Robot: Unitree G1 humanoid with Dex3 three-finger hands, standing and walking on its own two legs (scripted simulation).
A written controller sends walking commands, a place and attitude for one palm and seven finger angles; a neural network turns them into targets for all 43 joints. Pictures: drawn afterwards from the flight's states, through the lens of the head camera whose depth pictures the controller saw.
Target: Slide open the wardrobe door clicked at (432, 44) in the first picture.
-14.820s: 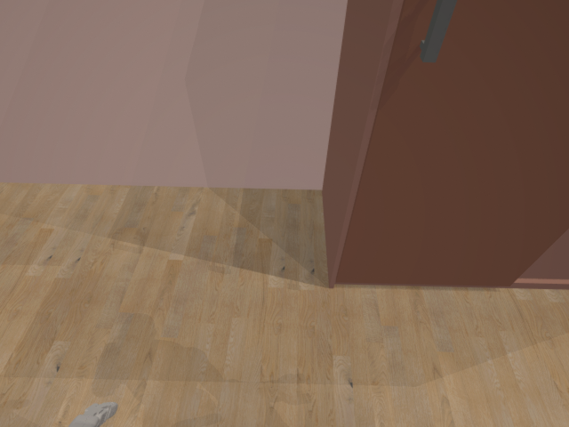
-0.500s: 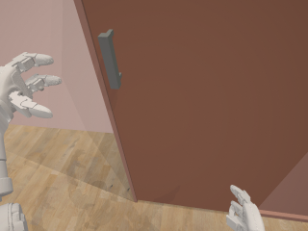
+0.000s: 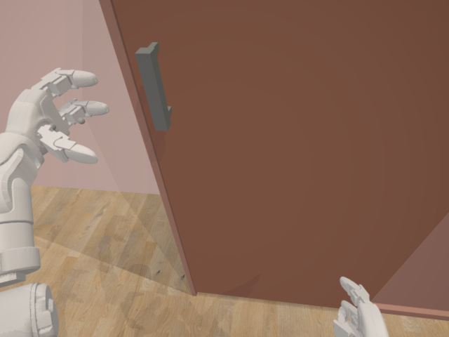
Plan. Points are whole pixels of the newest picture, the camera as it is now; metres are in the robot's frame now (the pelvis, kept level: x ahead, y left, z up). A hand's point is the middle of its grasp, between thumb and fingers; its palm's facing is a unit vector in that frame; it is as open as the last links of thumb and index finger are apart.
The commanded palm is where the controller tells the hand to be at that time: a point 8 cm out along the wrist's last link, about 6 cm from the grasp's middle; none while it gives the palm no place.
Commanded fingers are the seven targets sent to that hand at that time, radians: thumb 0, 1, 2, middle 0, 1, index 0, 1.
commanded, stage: move the hooked fingers beside the handle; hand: left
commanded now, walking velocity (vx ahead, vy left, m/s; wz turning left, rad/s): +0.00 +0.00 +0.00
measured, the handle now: (158, 87) +0.45 +0.15 +0.26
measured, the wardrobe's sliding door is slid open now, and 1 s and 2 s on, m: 0.00 0.00 0.00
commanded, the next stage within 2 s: feel for the door with the fingertips in 1.34 s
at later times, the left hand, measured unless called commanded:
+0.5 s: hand (110, 107) +0.40 +0.22 +0.25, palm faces +0.00 -1.00 -0.05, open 14.0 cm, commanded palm +0.37 +0.27 +0.26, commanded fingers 0.00 -0.50 0.30 -0.30 -1.20 -0.30 -1.20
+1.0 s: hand (115, 105) +0.39 +0.21 +0.25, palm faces -0.03 -1.00 -0.04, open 14.0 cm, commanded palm +0.37 +0.26 +0.26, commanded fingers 0.00 -0.50 0.30 -0.30 -1.20 -0.30 -1.20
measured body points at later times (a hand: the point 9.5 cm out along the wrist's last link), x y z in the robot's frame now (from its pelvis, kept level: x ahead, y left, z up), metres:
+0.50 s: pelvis +0.00 +0.00 +0.00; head -0.01 -0.02 +0.45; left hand +0.39 +0.28 +0.25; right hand +0.16 -0.25 -0.09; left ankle +0.02 +0.14 -0.73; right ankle -0.04 -0.13 -0.73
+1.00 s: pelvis +0.01 +0.00 +0.00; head -0.01 -0.02 +0.45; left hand +0.39 +0.26 +0.26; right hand +0.17 -0.24 -0.09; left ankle +0.02 +0.14 -0.73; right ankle -0.04 -0.13 -0.73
